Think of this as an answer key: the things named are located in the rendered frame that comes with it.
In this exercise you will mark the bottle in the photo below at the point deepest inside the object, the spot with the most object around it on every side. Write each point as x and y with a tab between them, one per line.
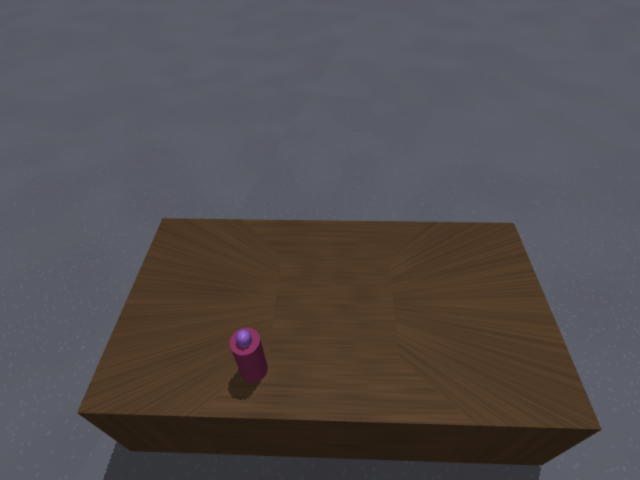
248	352

